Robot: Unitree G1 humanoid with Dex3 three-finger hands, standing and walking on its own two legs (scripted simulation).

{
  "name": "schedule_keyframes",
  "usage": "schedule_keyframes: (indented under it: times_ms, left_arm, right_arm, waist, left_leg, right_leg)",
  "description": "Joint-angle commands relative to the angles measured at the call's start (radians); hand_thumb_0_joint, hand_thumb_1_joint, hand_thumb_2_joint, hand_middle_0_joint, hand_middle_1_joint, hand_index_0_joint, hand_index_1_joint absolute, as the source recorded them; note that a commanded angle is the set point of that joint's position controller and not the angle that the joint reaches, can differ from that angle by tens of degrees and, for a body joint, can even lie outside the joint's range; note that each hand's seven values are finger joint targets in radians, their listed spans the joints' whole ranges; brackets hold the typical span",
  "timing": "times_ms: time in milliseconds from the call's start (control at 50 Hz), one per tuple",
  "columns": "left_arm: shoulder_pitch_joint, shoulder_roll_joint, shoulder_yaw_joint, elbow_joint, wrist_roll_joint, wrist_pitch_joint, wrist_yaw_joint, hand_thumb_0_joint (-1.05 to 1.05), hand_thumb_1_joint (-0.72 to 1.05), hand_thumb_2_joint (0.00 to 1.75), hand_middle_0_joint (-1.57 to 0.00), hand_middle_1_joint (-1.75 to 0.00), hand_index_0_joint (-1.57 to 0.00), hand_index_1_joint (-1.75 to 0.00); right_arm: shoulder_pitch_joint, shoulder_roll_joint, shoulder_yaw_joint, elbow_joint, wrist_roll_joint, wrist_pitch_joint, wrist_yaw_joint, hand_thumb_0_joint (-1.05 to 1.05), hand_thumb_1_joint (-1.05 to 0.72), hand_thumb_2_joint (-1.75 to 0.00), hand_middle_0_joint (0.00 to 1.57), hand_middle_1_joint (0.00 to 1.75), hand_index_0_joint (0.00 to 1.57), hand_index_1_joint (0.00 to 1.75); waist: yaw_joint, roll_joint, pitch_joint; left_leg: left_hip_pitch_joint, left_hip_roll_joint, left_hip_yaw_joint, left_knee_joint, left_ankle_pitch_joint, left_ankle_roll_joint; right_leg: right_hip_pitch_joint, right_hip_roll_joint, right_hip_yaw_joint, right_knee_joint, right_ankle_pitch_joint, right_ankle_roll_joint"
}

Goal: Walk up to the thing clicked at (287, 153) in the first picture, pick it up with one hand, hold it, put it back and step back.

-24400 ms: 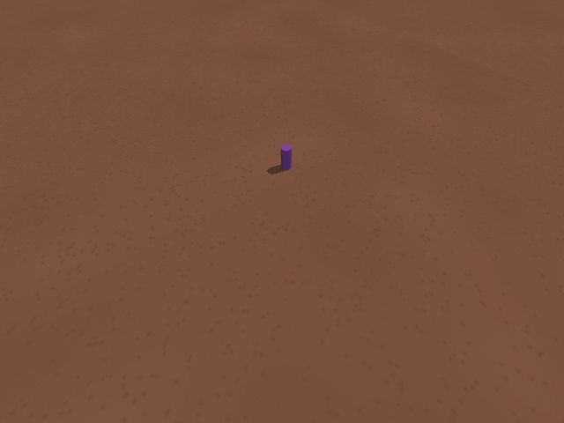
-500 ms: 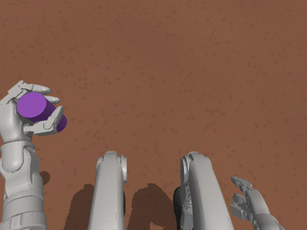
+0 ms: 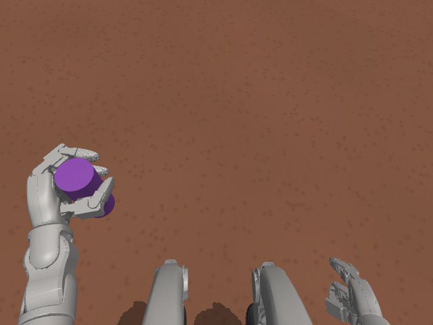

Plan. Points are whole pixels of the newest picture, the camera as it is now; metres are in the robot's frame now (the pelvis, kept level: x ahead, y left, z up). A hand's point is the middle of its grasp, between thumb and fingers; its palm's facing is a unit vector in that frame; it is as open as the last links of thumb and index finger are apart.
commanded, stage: lift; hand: left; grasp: from the side
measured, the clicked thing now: (88, 191) +0.35 +0.24 +0.00
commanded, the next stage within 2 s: hold in 1.06 s
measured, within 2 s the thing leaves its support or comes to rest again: neither
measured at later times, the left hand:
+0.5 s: hand (81, 160) +0.35 +0.21 +0.12, palm faces +0.27 -0.96 -0.02, open 7.4 cm
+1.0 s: hand (85, 138) +0.36 +0.19 +0.16, palm faces +0.27 -0.96 +0.00, open 7.4 cm
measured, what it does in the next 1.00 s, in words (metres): rises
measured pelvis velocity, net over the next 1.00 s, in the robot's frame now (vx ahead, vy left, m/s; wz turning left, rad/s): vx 0.03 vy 0.00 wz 0.03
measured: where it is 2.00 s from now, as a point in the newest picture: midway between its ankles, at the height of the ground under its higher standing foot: outside the picture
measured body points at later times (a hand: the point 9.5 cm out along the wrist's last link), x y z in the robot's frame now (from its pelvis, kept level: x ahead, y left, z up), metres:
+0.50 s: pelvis +0.02 +0.00 +0.08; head +0.10 +0.03 +0.52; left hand +0.33 +0.26 +0.12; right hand +0.17 -0.23 -0.02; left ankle +0.05 +0.12 -0.56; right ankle +0.04 -0.15 -0.56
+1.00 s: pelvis +0.03 +0.00 +0.11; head +0.09 +0.01 +0.56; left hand +0.34 +0.24 +0.16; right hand +0.18 -0.24 +0.01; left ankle +0.05 +0.12 -0.56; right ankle +0.04 -0.15 -0.56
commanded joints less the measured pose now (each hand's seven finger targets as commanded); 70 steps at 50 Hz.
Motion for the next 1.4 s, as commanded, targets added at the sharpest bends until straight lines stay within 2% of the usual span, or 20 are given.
schedule_keyframes:
  times_ms: [0,20,160,180,200,320,340,380,400,460,620,680,780,820,840,880,920,1160,1280,1380]
  left_arm:
    - [-0.194,0.145,0.037,-0.219,-0.004,-0.086,0.005,0.00,0.35,1.20,-1.23,-1.32,-1.26,-1.30]
    - [-0.153,0.113,0.018,-0.186,-0.003,-0.082,0.005,0.00,0.37,1.21,-1.24,-1.34,-1.27,-1.32]
    - [-0.167,0.121,0.007,-0.187,0.024,-0.107,0.024,0.00,0.37,1.15,-1.19,-1.26,-1.22,-1.25]
    - [-0.183,0.104,-0.008,-0.200,0.022,-0.114,0.024,0.00,0.34,1.16,-1.19,-1.27,-1.22,-1.25]
    - [-0.203,0.116,0.006,-0.210,0.020,-0.120,0.026,0.00,0.33,1.15,-1.19,-1.26,-1.22,-1.25]
    - [-0.178,0.084,-0.026,-0.184,0.028,-0.128,0.036,0.00,0.37,1.16,-1.19,-1.26,-1.21,-1.25]
    - [-0.169,0.069,-0.042,-0.173,0.034,-0.127,0.037,0.00,0.37,1.16,-1.20,-1.26,-1.22,-1.26]
    - [-0.185,0.066,-0.046,-0.188,0.030,-0.132,0.038,0.00,0.36,1.16,-1.19,-1.25,-1.21,-1.24]
    - [-0.175,0.090,-0.015,-0.179,0.029,-0.131,0.043,0.00,0.37,1.16,-1.19,-1.25,-1.21,-1.24]
    - [-0.181,0.055,-0.053,-0.182,0.038,-0.133,0.050,0.00,0.36,1.16,-1.18,-1.26,-1.20,-1.25]
    - [-0.189,0.045,-0.057,-0.163,0.037,-0.138,0.056,0.00,0.39,1.17,-1.17,-1.24,-1.19,-1.24]
    - [-0.181,0.042,-0.054,-0.167,0.037,-0.140,0.058,0.00,0.35,1.17,-1.16,-1.24,-1.18,-1.24]
    - [-0.196,0.037,-0.056,-0.156,0.036,-0.138,0.058,0.00,0.36,1.15,-1.15,-1.23,-1.17,-1.22]
    - [-0.194,0.039,-0.057,-0.168,0.040,-0.142,0.061,0.00,0.34,1.15,-1.13,-1.22,-1.15,-1.21]
    - [-0.181,0.015,-0.083,-0.148,0.042,-0.139,0.061,0.00,0.36,1.15,-1.13,-1.22,-1.15,-1.22]
    - [-0.191,0.036,-0.060,-0.144,0.043,-0.140,0.063,0.00,0.39,1.17,-1.15,-1.23,-1.16,-1.23]
    - [-0.208,0.037,-0.063,-0.164,0.043,-0.144,0.060,0.00,0.36,1.16,-1.15,-1.23,-1.17,-1.23]
    - [-0.212,0.029,-0.067,-0.145,0.044,-0.148,0.061,0.00,0.36,1.11,-1.19,-1.25,-1.20,-1.24]
    - [-0.207,0.016,-0.078,-0.137,0.048,-0.142,0.074,0.00,0.40,1.10,-1.18,-1.24,-1.19,-1.23]
    - [-0.221,0.018,-0.082,-0.144,0.052,-0.141,0.075,0.00,0.39,1.12,-1.19,-1.26,-1.20,-1.25]
  right_arm:
    - [0.050,-0.143,-0.059,-0.099,-0.005,-0.044,-0.006,0.00,-0.89,-0.89,0.20,0.30,0.20,0.30]
    - [0.053,-0.141,-0.060,-0.104,-0.005,-0.047,-0.005,0.00,-0.88,-0.89,0.20,0.30,0.20,0.30]
    - [0.058,-0.132,-0.056,-0.107,-0.013,-0.050,0.002,0.00,-0.89,-0.89,0.20,0.30,0.20,0.30]
    - [0.059,-0.129,-0.054,-0.106,-0.015,-0.051,0.003,0.00,-0.89,-0.89,0.20,0.30,0.20,0.30]
    - [0.069,-0.129,-0.055,-0.099,-0.017,-0.052,0.002,0.00,-0.89,-0.89,0.20,0.30,0.20,0.30]
    - [0.065,-0.124,-0.053,-0.098,-0.023,-0.057,-0.001,0.00,-0.89,-0.89,0.20,0.30,0.20,0.30]
    - [0.075,-0.121,-0.050,-0.097,-0.026,-0.056,-0.002,0.00,-0.90,-0.89,0.20,0.30,0.20,0.30]
    - [0.064,-0.120,-0.051,-0.097,-0.025,-0.058,-0.001,0.00,-0.89,-0.89,0.20,0.30,0.20,0.30]
    - [0.075,-0.122,-0.053,-0.095,-0.025,-0.055,-0.003,0.00,-0.89,-0.90,0.20,0.30,0.20,0.30]
    - [0.073,-0.116,-0.051,-0.096,-0.030,-0.054,-0.001,0.00,-0.89,-0.89,0.20,0.30,0.20,0.30]
    - [0.069,-0.116,-0.051,-0.088,-0.034,-0.051,-0.001,0.00,-0.89,-0.89,0.20,0.30,0.20,0.30]
    - [0.075,-0.111,-0.050,-0.084,-0.038,-0.045,0.000,0.00,-0.89,-0.89,0.20,0.30,0.20,0.30]
    - [0.073,-0.114,-0.055,-0.083,-0.038,-0.040,-0.002,0.00,-0.89,-0.89,0.20,0.30,0.20,0.30]
    - [0.072,-0.106,-0.051,-0.079,-0.042,-0.035,0.001,0.00,-0.89,-0.89,0.20,0.30,0.20,0.30]
    - [0.066,-0.107,-0.050,-0.082,-0.041,-0.034,0.000,0.00,-0.89,-0.89,0.20,0.30,0.20,0.30]
    - [0.063,-0.109,-0.051,-0.080,-0.040,-0.033,-0.001,0.00,-0.89,-0.89,0.20,0.30,0.20,0.30]
    - [0.061,-0.107,-0.051,-0.076,-0.043,-0.032,0.003,0.00,-0.89,-0.90,0.20,0.30,0.20,0.30]
    - [0.049,-0.107,-0.052,-0.073,-0.042,-0.027,0.007,0.00,-0.91,-0.90,0.20,0.30,0.20,0.30]
    - [0.026,-0.109,-0.051,-0.082,-0.041,-0.032,0.007,0.00,-0.90,-0.90,0.20,0.30,0.20,0.30]
    - [0.039,-0.108,-0.052,-0.071,-0.040,-0.032,0.007,0.00,-0.91,-0.90,0.20,0.30,0.20,0.30]
  waist:
    - [-0.002,0.081,-0.364]
    - [0.000,0.066,-0.356]
    - [0.007,0.068,-0.294]
    - [0.003,0.081,-0.303]
    - [0.001,0.086,-0.323]
    - [0.005,0.058,-0.268]
    - [-0.008,0.042,-0.266]
    - [0.000,0.052,-0.260]
    - [0.005,0.046,-0.270]
    - [0.001,0.053,-0.245]
    - [0.002,0.039,-0.207]
    - [0.005,0.030,-0.236]
    - [0.002,0.001,-0.204]
    - [0.006,0.046,-0.217]
    - [0.003,0.017,-0.196]
    - [0.005,0.002,-0.199]
    - [0.007,0.042,-0.198]
    - [0.010,0.018,-0.175]
    - [0.010,0.006,-0.137]
    - [0.009,0.031,-0.150]
  left_leg:
    - [0.432,-0.020,0.013,-0.309,0.250,0.024]
    - [0.448,-0.019,0.011,-0.327,0.264,0.023]
    - [0.530,-0.021,0.020,-0.432,0.250,0.019]
    - [0.554,-0.019,0.017,-0.447,0.252,0.018]
    - [0.575,-0.019,0.018,-0.451,0.276,0.016]
    - [0.616,-0.022,0.031,-0.513,0.275,0.019]
    - [0.628,-0.022,0.031,-0.518,0.279,0.019]
    - [0.642,-0.024,0.034,-0.540,0.281,0.017]
    - [0.660,-0.022,0.033,-0.548,0.307,0.017]
    - [0.694,-0.020,0.030,-0.581,0.297,0.013]
    - [0.750,-0.019,0.039,-0.630,0.351,0.011]
    - [0.768,-0.021,0.044,-0.630,0.410,0.012]
    - [0.783,-0.023,0.057,-0.653,0.405,0.017]
    - [0.805,-0.026,0.059,-0.657,0.442,0.012]
    - [0.803,-0.026,0.061,-0.662,0.436,0.014]
    - [0.806,-0.028,0.068,-0.661,0.446,0.017]
    - [0.820,-0.027,0.062,-0.677,0.439,0.013]
    - [0.852,-0.029,0.068,-0.719,0.424,0.013]
    - [0.854,-0.031,0.072,-0.749,0.367,0.012]
    - [0.885,-0.028,0.070,-0.758,0.396,0.008]
  right_leg:
    - [0.273,0.027,-0.012,-0.260,0.270,-0.057]
    - [0.292,0.024,-0.014,-0.274,0.283,-0.056]
    - [0.384,0.022,-0.013,-0.377,0.273,-0.056]
    - [0.397,0.020,-0.013,-0.386,0.280,-0.055]
    - [0.417,0.022,-0.014,-0.392,0.300,-0.055]
    - [0.484,0.021,-0.014,-0.463,0.310,-0.051]
    - [0.497,0.022,-0.015,-0.477,0.317,-0.048]
    - [0.522,0.022,-0.016,-0.494,0.320,-0.049]
    - [0.545,0.022,-0.017,-0.501,0.342,-0.048]
    - [0.550,0.026,-0.023,-0.519,0.328,-0.049]
    - [0.619,0.026,-0.021,-0.571,0.378,-0.048]
    - [0.670,0.026,-0.018,-0.583,0.435,-0.046]
    - [0.702,0.024,-0.009,-0.621,0.447,-0.039]
    - [0.720,0.023,-0.009,-0.622,0.474,-0.042]
    - [0.726,0.024,-0.010,-0.628,0.476,-0.039]
    - [0.749,0.020,-0.002,-0.640,0.498,-0.035]
    - [0.742,0.022,-0.005,-0.643,0.478,-0.041]
    - [0.783,0.022,-0.004,-0.688,0.466,-0.036]
    - [0.785,0.024,-0.006,-0.715,0.412,-0.037]
    - [0.794,0.026,-0.007,-0.715,0.433,-0.039]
